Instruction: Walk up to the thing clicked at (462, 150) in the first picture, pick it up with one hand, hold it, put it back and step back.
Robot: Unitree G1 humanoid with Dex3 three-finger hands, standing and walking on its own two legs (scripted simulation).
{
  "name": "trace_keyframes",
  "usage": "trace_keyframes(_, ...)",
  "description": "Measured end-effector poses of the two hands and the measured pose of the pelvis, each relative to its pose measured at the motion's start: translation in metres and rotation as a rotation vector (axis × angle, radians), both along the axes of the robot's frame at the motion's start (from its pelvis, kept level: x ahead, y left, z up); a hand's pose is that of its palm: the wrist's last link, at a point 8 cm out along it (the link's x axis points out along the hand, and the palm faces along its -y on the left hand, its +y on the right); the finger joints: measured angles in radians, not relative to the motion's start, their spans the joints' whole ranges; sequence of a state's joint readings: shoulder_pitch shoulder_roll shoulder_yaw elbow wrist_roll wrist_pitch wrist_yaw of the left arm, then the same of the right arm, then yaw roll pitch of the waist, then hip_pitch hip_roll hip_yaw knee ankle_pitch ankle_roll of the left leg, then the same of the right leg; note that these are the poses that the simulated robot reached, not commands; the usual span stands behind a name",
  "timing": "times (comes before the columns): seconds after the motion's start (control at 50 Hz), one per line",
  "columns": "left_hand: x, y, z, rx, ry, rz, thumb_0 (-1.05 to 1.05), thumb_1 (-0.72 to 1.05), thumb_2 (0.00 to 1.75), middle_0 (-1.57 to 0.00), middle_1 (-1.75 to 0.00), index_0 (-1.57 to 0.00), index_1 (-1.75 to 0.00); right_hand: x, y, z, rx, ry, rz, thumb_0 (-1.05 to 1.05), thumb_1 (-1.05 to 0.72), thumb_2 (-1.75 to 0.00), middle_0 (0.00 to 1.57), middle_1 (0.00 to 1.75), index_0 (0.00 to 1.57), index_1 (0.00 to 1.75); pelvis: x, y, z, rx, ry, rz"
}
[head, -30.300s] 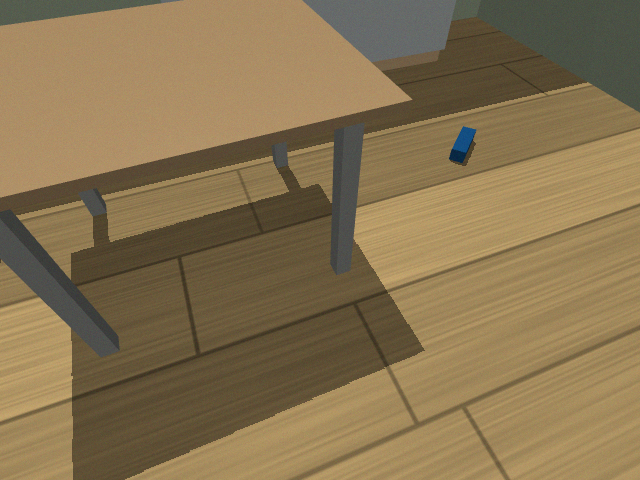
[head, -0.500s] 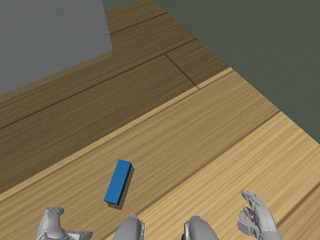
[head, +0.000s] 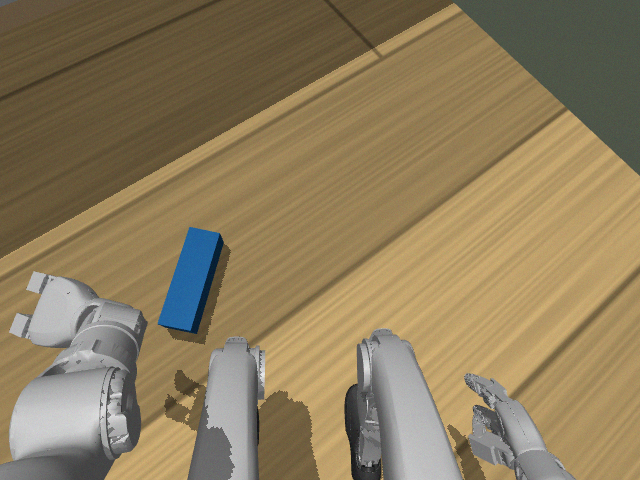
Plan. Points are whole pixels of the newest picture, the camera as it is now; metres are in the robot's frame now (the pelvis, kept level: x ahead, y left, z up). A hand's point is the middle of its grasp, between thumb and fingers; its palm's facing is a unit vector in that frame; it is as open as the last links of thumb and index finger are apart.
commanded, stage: rise first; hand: left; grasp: from above
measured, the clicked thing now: (193, 279) +0.46 +0.25 -0.49
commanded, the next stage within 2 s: none
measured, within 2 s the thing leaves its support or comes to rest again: neither
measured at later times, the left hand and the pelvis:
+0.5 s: hand (137, 285) +0.40 +0.29 -0.26, palm faces -0.05 -0.50 -0.86, open 13.6 cm; pelvis -0.02 +0.02 -0.12, yaw -3 degrees
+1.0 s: hand (154, 279) +0.42 +0.28 -0.31, palm faces -0.08 -0.48 -0.87, open 13.5 cm; pelvis -0.02 +0.01 -0.16, yaw -2 degrees
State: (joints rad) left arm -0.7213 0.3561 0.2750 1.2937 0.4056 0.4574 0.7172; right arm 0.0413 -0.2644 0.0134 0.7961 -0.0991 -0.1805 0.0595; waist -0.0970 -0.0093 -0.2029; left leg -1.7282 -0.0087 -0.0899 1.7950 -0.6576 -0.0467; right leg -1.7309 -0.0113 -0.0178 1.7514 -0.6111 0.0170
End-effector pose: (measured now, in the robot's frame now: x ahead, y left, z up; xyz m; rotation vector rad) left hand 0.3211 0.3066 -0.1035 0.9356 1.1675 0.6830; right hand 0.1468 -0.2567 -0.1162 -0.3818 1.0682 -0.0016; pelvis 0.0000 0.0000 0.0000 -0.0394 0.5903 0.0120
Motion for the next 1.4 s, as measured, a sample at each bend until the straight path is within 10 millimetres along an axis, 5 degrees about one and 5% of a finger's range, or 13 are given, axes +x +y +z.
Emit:
trace_keyframes(0.12,0.036,-0.007,-0.034,0.042,0.000,-0.034,0.00,-0.49,1.00,-0.09,-1.09,-0.09,-1.10,-0.060,-0.007,-0.049,0.027,0.128,-0.056,0.01,-0.92,-0.91,0.20,0.30,0.21,0.30,-0.016,0.002,-0.045,-0.012,0.025,-0.020)
trace_keyframes(0.32,0.045,0.001,-0.076,0.037,0.061,-0.038,0.00,-0.46,0.99,-0.10,-1.09,-0.10,-1.09,-0.118,0.008,-0.100,0.100,0.235,-0.149,0.01,-0.92,-0.90,0.20,0.30,0.20,0.29,-0.022,0.014,-0.092,-0.022,0.042,-0.028)
trace_keyframes(0.64,0.085,-0.008,-0.111,-0.039,0.045,-0.022,0.00,-0.44,0.97,-0.10,-1.06,-0.11,-1.05,-0.123,0.000,-0.129,0.105,0.257,-0.130,0.01,-0.91,-0.90,0.20,0.30,0.20,0.29,-0.017,0.014,-0.130,-0.029,0.062,-0.025)
trace_keyframes(0.96,0.095,-0.015,-0.145,-0.013,0.061,-0.023,0.00,-0.43,0.95,-0.13,-1.03,-0.14,-1.03,-0.140,-0.017,-0.159,0.118,0.348,-0.099,0.01,-0.92,-0.90,0.20,0.30,0.20,0.29,-0.018,0.006,-0.157,-0.012,0.055,-0.030)
trace_keyframes(1.4,0.100,-0.013,-0.165,-0.019,0.060,0.000,0.00,-0.47,0.98,-0.13,-1.01,-0.12,-1.03,-0.175,-0.011,-0.156,0.110,0.415,-0.108,0.01,-0.92,-0.90,0.20,0.30,0.20,0.29,-0.022,0.010,-0.173,-0.047,0.019,-0.043)
